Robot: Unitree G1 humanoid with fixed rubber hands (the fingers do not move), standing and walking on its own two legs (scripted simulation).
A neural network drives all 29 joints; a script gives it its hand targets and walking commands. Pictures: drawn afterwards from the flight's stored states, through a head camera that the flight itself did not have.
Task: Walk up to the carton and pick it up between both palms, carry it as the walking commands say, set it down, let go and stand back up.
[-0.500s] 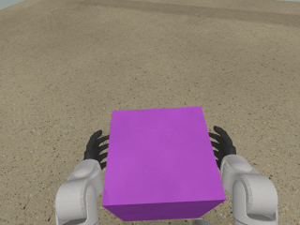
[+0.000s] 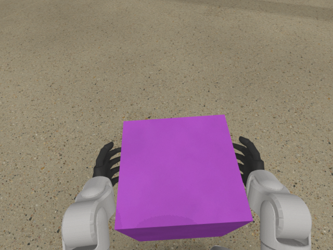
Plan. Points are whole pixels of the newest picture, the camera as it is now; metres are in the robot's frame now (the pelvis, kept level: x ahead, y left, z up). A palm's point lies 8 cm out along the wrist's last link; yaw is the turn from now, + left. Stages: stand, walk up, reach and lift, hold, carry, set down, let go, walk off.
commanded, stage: carry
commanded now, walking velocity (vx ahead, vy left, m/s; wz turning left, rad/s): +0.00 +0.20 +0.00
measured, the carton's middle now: (177, 184) +0.25 +0.00 +0.03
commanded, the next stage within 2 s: none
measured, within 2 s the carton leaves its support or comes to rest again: neither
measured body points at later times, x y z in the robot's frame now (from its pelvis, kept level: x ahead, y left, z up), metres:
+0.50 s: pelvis -0.06 +0.10 +0.01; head -0.05 +0.08 +0.46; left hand +0.20 +0.24 +0.09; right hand +0.19 -0.07 +0.09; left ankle -0.05 +0.24 -0.67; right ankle -0.02 -0.03 -0.73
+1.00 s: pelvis -0.13 +0.22 +0.00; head -0.14 +0.20 +0.45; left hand +0.13 +0.35 +0.09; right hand +0.10 +0.05 +0.08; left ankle -0.08 +0.31 -0.69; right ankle -0.13 +0.12 -0.73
